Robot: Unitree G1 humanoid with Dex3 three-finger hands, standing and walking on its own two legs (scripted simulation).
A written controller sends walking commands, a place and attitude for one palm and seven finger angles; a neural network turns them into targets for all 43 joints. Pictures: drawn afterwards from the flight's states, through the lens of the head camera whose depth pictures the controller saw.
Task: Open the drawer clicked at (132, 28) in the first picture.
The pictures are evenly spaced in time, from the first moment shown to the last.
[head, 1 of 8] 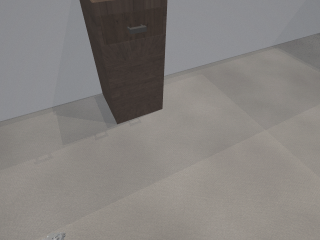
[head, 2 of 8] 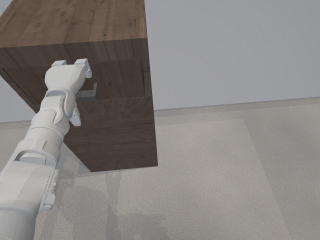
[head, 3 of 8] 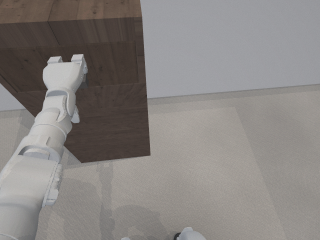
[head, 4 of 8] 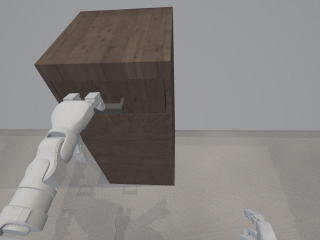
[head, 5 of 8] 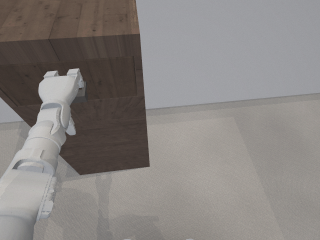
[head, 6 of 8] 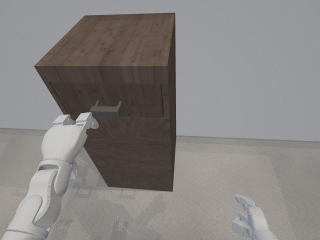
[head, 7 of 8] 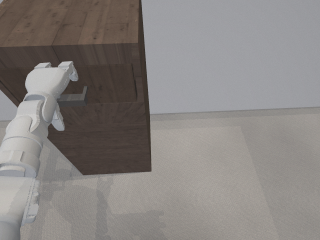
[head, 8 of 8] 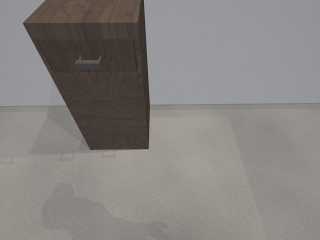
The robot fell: no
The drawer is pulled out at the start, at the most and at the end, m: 0.00 0.00 0.00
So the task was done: no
